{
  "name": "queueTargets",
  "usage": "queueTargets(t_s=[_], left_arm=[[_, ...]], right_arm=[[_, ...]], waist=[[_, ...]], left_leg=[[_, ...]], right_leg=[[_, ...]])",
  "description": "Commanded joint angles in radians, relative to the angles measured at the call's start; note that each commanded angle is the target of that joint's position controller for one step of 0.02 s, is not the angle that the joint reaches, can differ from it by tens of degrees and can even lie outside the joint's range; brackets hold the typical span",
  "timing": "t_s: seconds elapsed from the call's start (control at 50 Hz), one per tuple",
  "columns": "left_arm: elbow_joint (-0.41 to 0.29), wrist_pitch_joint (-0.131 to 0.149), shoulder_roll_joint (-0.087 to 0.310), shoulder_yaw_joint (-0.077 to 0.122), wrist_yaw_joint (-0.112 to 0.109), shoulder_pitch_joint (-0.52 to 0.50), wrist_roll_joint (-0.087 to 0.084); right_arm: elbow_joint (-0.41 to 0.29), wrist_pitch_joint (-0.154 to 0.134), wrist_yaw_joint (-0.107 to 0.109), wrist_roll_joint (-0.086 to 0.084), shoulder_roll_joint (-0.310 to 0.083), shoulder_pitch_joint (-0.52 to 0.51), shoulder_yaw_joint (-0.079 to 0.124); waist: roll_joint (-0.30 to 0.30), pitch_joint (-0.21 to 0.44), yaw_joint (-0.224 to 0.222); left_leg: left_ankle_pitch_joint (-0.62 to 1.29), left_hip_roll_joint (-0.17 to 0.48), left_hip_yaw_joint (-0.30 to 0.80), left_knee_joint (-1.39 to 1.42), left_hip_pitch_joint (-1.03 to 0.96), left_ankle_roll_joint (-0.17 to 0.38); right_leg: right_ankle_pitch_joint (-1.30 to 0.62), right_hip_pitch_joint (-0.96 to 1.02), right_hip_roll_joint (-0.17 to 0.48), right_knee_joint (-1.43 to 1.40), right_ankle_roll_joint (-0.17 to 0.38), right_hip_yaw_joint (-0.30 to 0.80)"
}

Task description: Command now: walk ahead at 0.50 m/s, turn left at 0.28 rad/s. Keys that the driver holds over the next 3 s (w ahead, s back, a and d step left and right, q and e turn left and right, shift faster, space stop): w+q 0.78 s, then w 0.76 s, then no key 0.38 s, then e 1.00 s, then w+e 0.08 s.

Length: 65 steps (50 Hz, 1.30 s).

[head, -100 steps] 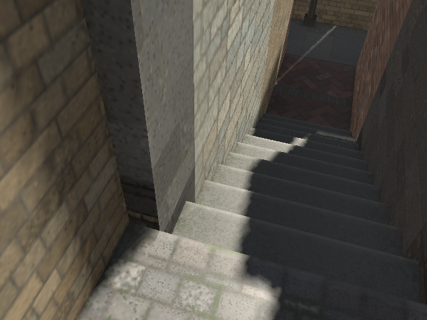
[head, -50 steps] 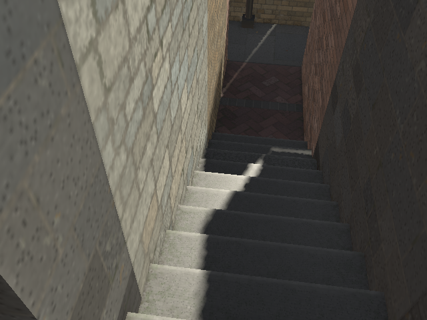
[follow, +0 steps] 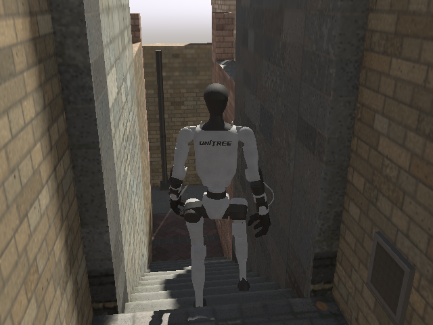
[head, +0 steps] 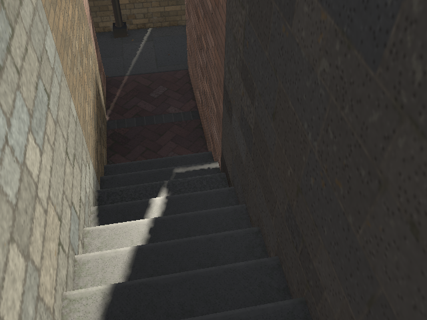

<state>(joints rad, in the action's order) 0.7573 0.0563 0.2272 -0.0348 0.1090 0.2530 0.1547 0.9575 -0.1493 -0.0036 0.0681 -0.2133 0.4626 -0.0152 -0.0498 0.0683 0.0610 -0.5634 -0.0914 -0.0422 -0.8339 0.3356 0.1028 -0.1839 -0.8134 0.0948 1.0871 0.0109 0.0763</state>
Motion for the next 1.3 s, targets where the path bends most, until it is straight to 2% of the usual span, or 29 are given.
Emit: queueTargets(t_s=[0.02,0.06,0.08,0.12,0.16,0.18,0.2,0.22,0.24,0.28,0.34,0.42,0.52,0.66,0.74,0.78,0.82,0.84,0.86,0.88,0.92,0.98,1.02,1.06,1.08,1.14,1.2,1.24,1.3], left_arm=[[-0.133,0.026,-0.022,-0.023,-0.038,-0.305,-0.007],[-0.141,0.028,-0.020,-0.028,-0.042,-0.375,-0.006],[-0.103,0.014,-0.028,-0.056,-0.020,-0.343,-0.016],[-0.136,-0.005,-0.022,-0.043,-0.010,-0.186,-0.061],[-0.088,0.017,0.141,0.031,-0.022,0.134,-0.082],[-0.018,0.037,0.253,0.077,-0.024,0.293,-0.063],[0.010,0.053,0.291,0.099,-0.015,0.363,-0.019],[0.001,0.047,0.293,0.091,0.005,0.421,-0.025],[-0.001,0.031,0.258,0.080,0.012,0.384,-0.032],[-0.014,0.036,0.132,0.058,0.021,0.233,-0.076],[0.048,0.081,-0.068,0.020,-0.032,0.140,-0.069],[0.100,0.079,0.049,0.044,-0.063,0.178,-0.067],[0.220,0.059,-0.034,0.009,-0.075,0.370,-0.046],[0.285,0.036,-0.041,-0.011,-0.097,0.485,-0.042],[0.342,0.017,0.013,0.024,-0.116,0.524,-0.090],[0.366,0.019,0.058,0.050,-0.115,0.453,-0.079],[0.374,0.012,0.077,0.064,-0.072,0.342,-0.057],[0.390,0.018,0.104,0.078,-0.050,0.407,-0.059],[0.357,0.024,0.046,0.069,-0.017,0.381,-0.079],[0.279,0.038,0.021,0.064,0.004,0.286,-0.106],[0.159,0.072,0.053,0.068,-0.030,0.014,-0.158],[0.148,0.085,0.027,0.087,-0.092,0.087,-0.086],[0.174,0.053,0.007,0.084,-0.077,0.148,-0.073],[0.204,0.046,-0.034,0.058,-0.041,0.272,-0.061],[0.155,0.039,0.015,0.062,-0.044,0.153,-0.067],[0.112,0.028,0.081,0.069,-0.054,0.001,-0.086],[0.065,0.022,0.097,0.070,-0.043,-0.131,-0.081],[0.042,0.014,0.123,0.070,-0.044,-0.220,-0.078],[0.240,0.052,0.272,0.157,-0.067,0.261,-0.115]], right_arm=[[0.062,-0.001,0.050,0.002,-0.018,0.314,0.004],[0.030,0.031,0.046,-0.020,-0.017,0.304,0.004],[-0.037,0.040,0.038,-0.030,0.028,0.186,-0.012],[-0.068,0.053,-0.041,0.066,-0.203,0.028,0.031],[-0.184,0.036,-0.066,0.043,-0.311,-0.213,0.059],[-0.134,0.026,-0.092,0.026,-0.265,-0.096,0.050],[-0.050,0.037,-0.113,-0.025,-0.091,0.163,0.010],[-0.034,0.026,-0.118,-0.059,-0.023,0.274,0.009],[-0.078,0.021,-0.119,-0.056,-0.097,0.181,0.015],[-0.153,0.033,-0.057,-0.041,-0.036,-0.042,-0.017],[-0.101,0.070,-0.039,-0.024,-0.005,0.008,-0.014],[-0.005,0.076,-0.114,0.023,-0.029,-0.018,0.026],[-0.048,0.053,-0.075,-0.007,-0.043,-0.221,0.013],[-0.137,0.093,-0.080,0.004,-0.028,-0.468,0.008],[-0.193,0.098,-0.078,0.037,-0.032,-0.555,0.005],[-0.191,0.104,-0.068,0.045,-0.016,-0.513,0.008],[-0.105,0.088,-0.063,0.004,-0.135,-0.198,0.071],[-0.067,0.075,-0.077,0.023,-0.230,-0.026,0.121],[0.021,0.108,-0.074,0.065,-0.297,0.206,0.158],[0.073,0.108,-0.068,0.055,-0.255,0.384,0.153],[0.051,0.083,-0.054,0.053,-0.152,0.288,0.125],[-0.041,0.049,-0.069,0.009,-0.049,-0.055,0.064],[-0.048,0.036,-0.086,-0.006,-0.159,-0.035,0.083],[-0.096,-0.001,-0.085,0.027,-0.159,-0.128,0.086],[-0.063,-0.007,-0.070,0.036,-0.073,-0.114,0.060],[-0.028,0.010,-0.048,0.032,-0.064,-0.011,0.027],[-0.047,0.031,-0.061,0.048,-0.151,0.010,0.037],[-0.037,0.039,-0.039,0.018,-0.186,0.036,0.049],[-0.021,0.071,-0.093,0.047,-0.283,-0.034,0.081]], waist=[[0.115,-0.068,0.190],[0.137,-0.098,0.210],[-0.015,-0.154,0.200],[0.132,-0.161,0.016],[0.071,-0.151,-0.235],[-0.042,-0.080,-0.258],[-0.150,0.170,-0.146],[-0.278,0.287,-0.076],[-0.190,0.243,-0.094],[0.038,0.046,-0.063],[0.061,-0.083,0.063],[-0.075,-0.047,0.037],[0.008,-0.072,-0.077],[0.057,-0.222,-0.173],[0.069,-0.313,-0.255],[0.045,-0.261,-0.220],[0.072,-0.136,-0.074],[0.171,-0.020,-0.022],[0.279,0.258,0.034],[0.196,0.420,0.108],[-0.015,0.133,0.127],[-0.080,-0.172,-0.102],[0.036,-0.123,-0.134],[0.023,-0.066,-0.175],[0.074,-0.108,-0.139],[0.102,-0.097,-0.083],[0.134,-0.148,-0.058],[0.118,-0.196,-0.008],[-0.020,-0.099,-0.228]], left_leg=[[0.233,0.276,0.615,-0.060,-0.700,0.242],[0.260,0.249,0.659,-0.139,-0.599,0.225],[0.043,0.130,0.474,-0.119,-0.200,0.166],[-0.134,0.113,0.396,-0.012,0.622,0.166],[-0.077,0.113,0.413,-0.267,0.651,0.093],[0.051,0.022,0.334,-0.539,0.478,0.004],[-0.103,-0.011,0.262,-1.109,0.587,-0.060],[-0.128,0.018,0.160,-1.455,0.803,-0.092],[-0.073,0.057,0.109,-1.535,0.913,-0.125],[0.186,0.172,0.176,-1.288,0.996,-0.138],[0.544,0.281,0.189,-0.822,0.770,-0.077],[0.778,0.225,0.098,-0.543,0.590,-0.058],[0.907,0.273,0.222,-0.238,0.944,-0.063],[1.013,0.242,0.014,0.171,0.485,-0.032],[0.748,0.225,-0.001,0.432,0.514,-0.013],[0.689,0.189,-0.028,0.456,0.275,0.002],[0.812,0.143,-0.078,0.531,-0.228,0.053],[1.155,0.153,-0.110,0.401,-0.619,0.110],[1.681,0.333,0.097,0.164,-1.064,0.273],[1.566,0.437,0.221,0.137,-1.225,0.298],[1.111,0.476,0.251,0.258,-0.925,0.216],[0.880,0.424,0.161,0.437,-0.039,0.193],[0.860,0.387,0.133,0.456,0.178,0.266],[0.723,0.318,0.090,0.356,0.297,0.250],[0.599,0.376,0.173,0.302,0.183,0.209],[0.343,0.328,0.156,0.132,0.122,0.124],[0.242,0.333,0.156,0.064,0.256,0.079],[0.180,0.361,0.224,-0.033,0.087,0.025],[0.355,0.203,0.058,-0.575,0.177,-0.087]], right_leg=[[0.110,-0.674,0.011,-0.277,-0.073,0.113],[0.114,-0.626,0.005,-0.393,-0.064,0.055],[-0.280,-0.218,0.015,-0.785,-0.048,0.009],[-0.197,0.658,-0.092,-0.303,-0.034,-0.166],[0.030,0.966,-0.075,-0.425,0.002,-0.116],[-0.101,1.073,-0.014,-0.650,0.064,-0.114],[-0.519,1.337,0.147,-0.334,0.189,0.028],[-0.823,1.386,0.295,-0.267,0.279,0.232],[-0.761,1.235,0.379,-0.417,0.308,0.376],[0.026,0.870,0.392,-0.616,0.309,0.365],[0.235,0.384,0.231,-0.659,0.218,0.143],[0.111,0.276,0.144,-0.608,0.231,-0.033],[0.171,0.697,0.263,-0.517,0.283,0.066],[0.554,0.545,0.224,-0.415,0.146,-0.135],[0.509,0.787,0.287,-0.372,0.168,-0.037],[0.384,0.740,0.288,-0.337,0.180,-0.071],[0.210,0.574,0.199,-0.033,0.136,-0.180],[0.338,0.359,0.076,0.285,0.045,-0.289],[0.999,0.117,-0.009,0.739,-0.041,-0.285],[1.066,-0.028,0.017,0.833,-0.056,-0.141],[0.975,-0.258,0.093,0.680,-0.043,-0.065],[0.470,0.111,0.129,0.067,-0.009,0.004],[0.295,0.312,0.056,-0.014,-0.041,-0.057],[0.070,0.418,0.023,-0.018,-0.023,-0.030],[-0.047,0.247,0.093,-0.150,-0.026,0.121],[-0.279,0.263,0.081,-0.413,-0.035,0.099],[-0.116,0.451,0.012,-0.386,-0.050,-0.013],[-0.086,0.348,0.044,-0.585,-0.021,0.014],[-0.158,0.869,-0.051,-0.765,0.031,-0.146]])
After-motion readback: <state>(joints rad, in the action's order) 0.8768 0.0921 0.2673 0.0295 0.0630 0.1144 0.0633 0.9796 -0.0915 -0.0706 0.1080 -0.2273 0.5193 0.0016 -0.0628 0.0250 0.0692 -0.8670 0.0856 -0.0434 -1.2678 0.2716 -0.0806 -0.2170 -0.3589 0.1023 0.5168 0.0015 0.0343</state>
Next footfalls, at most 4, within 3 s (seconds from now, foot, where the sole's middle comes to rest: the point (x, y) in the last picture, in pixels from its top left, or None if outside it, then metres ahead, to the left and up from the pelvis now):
0.18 right None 0.28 -0.15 -0.90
0.84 left None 0.49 0.16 -1.06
1.30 right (204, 291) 0.84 0.01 -1.23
1.72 left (123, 277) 0.94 0.38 -1.26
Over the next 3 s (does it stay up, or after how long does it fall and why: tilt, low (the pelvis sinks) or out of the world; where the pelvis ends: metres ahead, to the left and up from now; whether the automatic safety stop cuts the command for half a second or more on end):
stays up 1.22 0.10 -0.82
